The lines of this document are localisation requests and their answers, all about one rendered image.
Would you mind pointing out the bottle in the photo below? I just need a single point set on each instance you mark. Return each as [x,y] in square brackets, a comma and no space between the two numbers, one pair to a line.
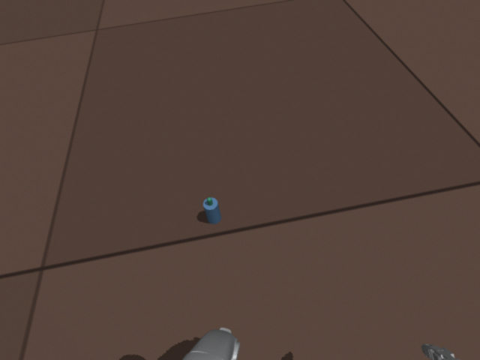
[212,210]

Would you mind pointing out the right robot hand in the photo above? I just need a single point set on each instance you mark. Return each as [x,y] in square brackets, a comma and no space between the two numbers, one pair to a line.
[437,353]

